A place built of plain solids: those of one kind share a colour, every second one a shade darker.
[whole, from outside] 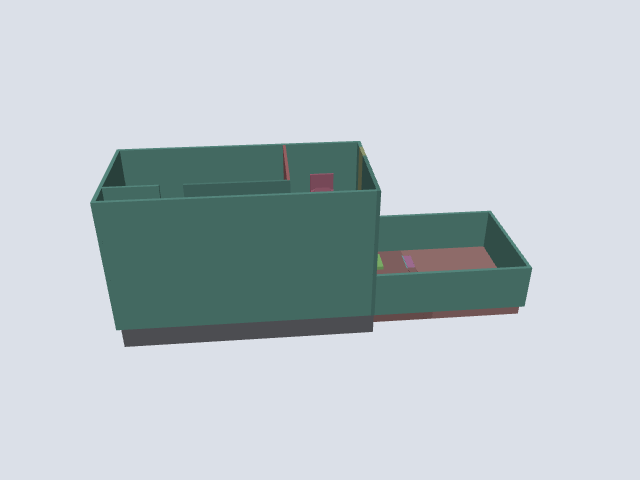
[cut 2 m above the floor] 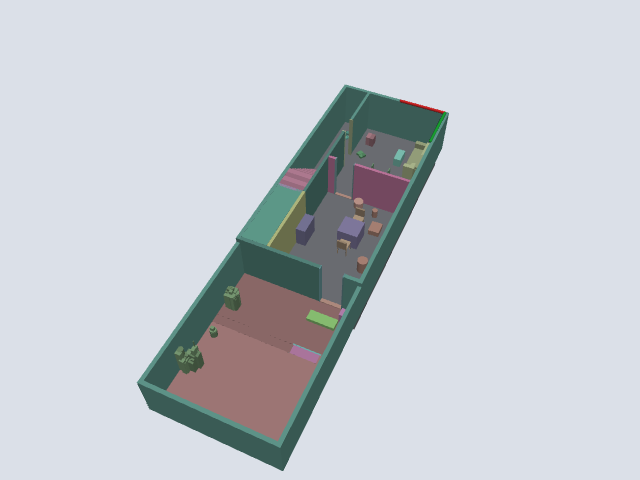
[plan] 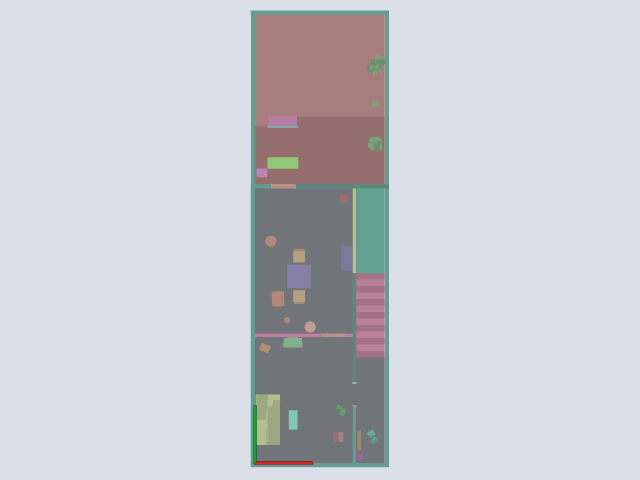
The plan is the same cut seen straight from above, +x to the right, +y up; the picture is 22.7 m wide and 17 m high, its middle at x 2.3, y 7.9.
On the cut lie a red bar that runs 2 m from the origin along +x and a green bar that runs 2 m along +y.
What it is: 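A terraced town house, two up and two down, 4.6 m between the party walls, 9.7 m deep; a hall 1.02 m wide; a stair of 14 risers of 200 mm on goings of 230 mm, 1.02 m wide, straight between the party wall and the hall's partition, arriving straight on the upper floor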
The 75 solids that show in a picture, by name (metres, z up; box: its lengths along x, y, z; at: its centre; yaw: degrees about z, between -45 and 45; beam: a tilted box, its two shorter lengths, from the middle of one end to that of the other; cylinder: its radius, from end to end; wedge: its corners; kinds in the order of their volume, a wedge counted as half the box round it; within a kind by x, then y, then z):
{
 "wall_1": {"box": [0.15, 10.03, 5.45], "at": [-0.07, 4.86, 2.68]},
 "wall_2": {"box": [0.15, 6.3, 1.85], "at": [-0.07, 12.88, 0.88]},
 "wall_3": {"box": [0.67, 0.15, 5.45], "at": [0.19, 9.8, 2.68]},
 "wall_4": {"box": [4.9, 0.15, 5.45], "at": [2.3, -0.07, 2.68]},
 "wall_5": {"box": [4.9, 0.15, 1.85], "at": [2.3, 15.95, 0.88]},
 "wall_6": {"box": [3.3, 0.15, 5.45], "at": [3.1, 9.8, 2.68]},
 "wall_7": {"box": [0.12, 2.0, 5.45], "at": [3.52, 1.0, 2.68]},
 "wall_8": {"box": [0.12, 3.87, 5.45], "at": [3.52, 4.79, 2.68]},
 "wall_9": {"box": [0.15, 10.03, 5.45], "at": [4.67, 4.86, 2.68]},
 "wall_10": {"box": [0.15, 6.3, 1.85], "at": [4.67, 12.88, 0.88]},
 "ground_1": {"box": [0.49, 0.35, 0.5], "at": [0.24, 12.1, -0.25]},
 "ground_2": {"box": [4.6, 2.06, 0.5], "at": [2.3, 10.9, -0.25]},
 "ground_3": {"box": [4.6, 3.6, 0.5], "at": [2.3, 14.08, -0.25]},
 "ground_4": {"box": [3.11, 0.35, 0.5], "at": [3.04, 12.1, -0.25]},
 "under_landing_1": {"box": [1.02, 3.0, 2.78], "at": [4.09, 8.23, 1.34]},
 "tread_1": {"box": [1.02, 0.23, 0.25], "at": [4.09, 3.86, 0.08]},
 "tread_2": {"box": [1.02, 0.23, 0.45], "at": [4.09, 4.09, 0.18]},
 "tread_3": {"box": [1.02, 0.23, 0.65], "at": [4.09, 4.32, 0.28]},
 "tread_4": {"box": [1.02, 0.23, 0.85], "at": [4.09, 4.55, 0.38]},
 "tread_5": {"box": [1.02, 0.23, 1.05], "at": [4.09, 4.77, 0.48]},
 "tread_6": {"box": [1.02, 0.23, 1.25], "at": [4.09, 5.0, 0.58]},
 "tread_7": {"box": [1.02, 0.23, 1.45], "at": [4.09, 5.23, 0.68]},
 "tread_8": {"box": [1.02, 0.23, 1.65], "at": [4.09, 5.46, 0.78]},
 "tread_9": {"box": [1.02, 0.23, 1.85], "at": [4.09, 5.69, 0.88]},
 "tread_10": {"box": [1.02, 0.23, 2.05], "at": [4.09, 5.92, 0.98]},
 "tread_11": {"box": [1.02, 0.23, 2.25], "at": [4.09, 6.15, 1.08]},
 "tread_12": {"box": [1.02, 0.23, 2.45], "at": [4.09, 6.38, 1.18]},
 "tread_13": {"box": [1.02, 0.23, 2.65], "at": [4.09, 6.61, 1.28]},
 "bedroom_front_wall_1": {"box": [3.52, 0.12, 2.7], "at": [1.76, 6.67, 4.05]},
 "slotfit_sofa_1": {"box": [0.38, 0.88, 0.82], "at": [0.21, 1.1, 0.36]},
 "slotfit_sofa_2": {"box": [0.35, 0.88, 0.82], "at": [0.22, 1.97, 0.36]},
 "slotfit_sofa_3": {"box": [0.65, 0.2, 0.72], "at": [0.57, 0.73, 0.31]},
 "slotfit_sofa_4": {"box": [0.49, 1.38, 0.47], "at": [0.64, 1.52, 0.18]},
 "slotfit_sofa_5": {"box": [0.45, 0.19, 0.72], "at": [0.67, 2.33, 0.31]},
 "partition_low_beyond_1": {"box": [0.12, 3.0, 2.75], "at": [3.52, 8.23, 1.33]},
 "kitchen_wall_1": {"box": [2.32, 0.12, 2.75], "at": [1.16, 4.53, 1.33]},
 "kitchen_wall_2": {"box": [0.3, 0.12, 2.75], "at": [3.31, 4.53, 1.33]},
 "kitchen_table_1": {"box": [0.84, 0.84, 0.8], "at": [1.56, 6.61, 0.35]},
 "back_wall_over_door_1": {"box": [0.95, 0.15, 2.74], "at": [0.99, 9.8, 4.03]},
 "own_plant_yard_1": {"box": [0.2, 0.23, 0.84], "at": [4.06, 13.98, 0.37]},
 "own_plant_yard_2": {"box": [0.12, 0.17, 1.15], "at": [4.12, 14.0, 0.53]},
 "own_plant_yard_3": {"cylinder": 0.11, "from": [4.16, 11.44, -0.05], "to": [4.16, 11.44, 0.8]},
 "own_plant_yard_4": {"box": [0.42, 0.42, 0.63], "at": [4.27, 14.08, 0.26]},
 "own_plant_yard_5": {"box": [0.12, 0.22, 0.85], "at": [4.28, 11.44, 0.37]},
 "own_plant_yard_6": {"box": [0.17, 0.28, 0.73], "at": [4.34, 14.28, 0.32]},
 "own_plant_yard_7": {"box": [0.17, 0.15, 0.84], "at": [4.37, 14.39, 0.37]},
 "own_plant_yard_8": {"box": [0.24, 0.15, 1.15], "at": [4.5, 14.34, 0.53]},
 "own_plant_yard_9": {"cylinder": 0.11, "from": [4.51, 14.2, -0.05], "to": [4.51, 14.2, 1.1]},
 "slotfit_kitchen_wall_table_1": {"box": [0.4, 0.89, 0.9], "at": [3.25, 7.25, 0.4]},
 "bedstead_upper_1": {"box": [0.1, 1.0, 1.29], "at": [0.05, 8.23, 3.4]},
 "bedstead_upper_2": {"box": [0.42, 0.65, 0.67], "at": [0.29, 8.23, 3.09]},
 "slotfit_storage_1": {"box": [0.65, 0.34, 1.37], "at": [1.34, 4.26, 0.63]},
 "clutter_kitchen_1": {"cylinder": 0.2, "from": [0.56, 7.86, -0.05], "to": [0.56, 7.86, 0.58]},
 "clutter_kitchen_2": {"box": [0.44, 0.54, 0.29], "at": [0.81, 5.81, 0.1], "yaw": 2.1},
 "clutter_kitchen_3": {"cylinder": 0.11, "from": [1.13, 5.06, -0.05], "to": [1.13, 5.06, 0.36]},
 "yard_feature_fill_1": {"box": [1.0, 0.35, 0.4], "at": [0.99, 12.1, -0.2]},
 "slotfit_low_table_1": {"box": [0.32, 0.69, 0.45], "at": [1.35, 1.53, 0.17]},
 "yard_step_1": {"box": [1.09, 0.41, 0.2], "at": [0.99, 10.63, 0.05]},
 "own_bin_1": {"box": [0.38, 0.32, 0.56], "at": [0.24, 10.28, 0.23]},
 "radiator_1": {"box": [0.14, 0.7, 0.6], "at": [3.69, 0.8, 0.42]},
 "own_basket_passage_1": {"cylinder": 0.2, "from": [1.95, 4.82, -0.05], "to": [1.95, 4.82, 0.3]},
 "side_chair_1": {"box": [0.38, 0.08, 0.38], "at": [1.56, 5.67, 0.65]},
 "side_chair_2": {"box": [0.42, 0.42, 0.04], "at": [1.56, 5.91, 0.43]},
 "side_chair_3": {"box": [0.42, 0.42, 0.04], "at": [1.56, 7.31, 0.43]},
 "side_chair_4": {"box": [0.38, 0.08, 0.38], "at": [1.56, 7.55, 0.65]},
 "doorframe_back_1": {"box": [0.04, 0.19, 2.15], "at": [0.54, 9.8, 1.02]},
 "doorframe_back_2": {"box": [0.04, 0.19, 2.15], "at": [1.43, 9.8, 1.02]},
 "box_cardboard_1": {"box": [0.35, 0.26, 0.34], "at": [0.35, 4.08, 0.12], "yaw": -22.2},
 "own_bin_waste_kitchen_1": {"box": [0.28, 0.28, 0.32], "at": [3.16, 9.37, 0.11]},
 "yard_feature_wall_1": {"box": [1.1, 0.05, 0.4], "at": [0.99, 11.9, -0.2]},
 "threshold_1": {"box": [0.93, 0.16, 0.08], "at": [0.99, 9.8, -0.01]},
 "threshold_2": {"box": [0.84, 0.13, 0.07], "at": [2.74, 4.53, -0.01]},
 "slotfit_chair_1": {"box": [0.18, 0.19, 0.49], "at": [2.86, 1.02, 0.2]},
 "doorframe_front_room_1": {"box": [0.16, 0.045, 2.15], "at": [3.52, 2.02, 1.02]},
 "doorframe_kitchen_1": {"box": [0.038, 0.16, 2.15], "at": [3.14, 4.53, 1.02]}
}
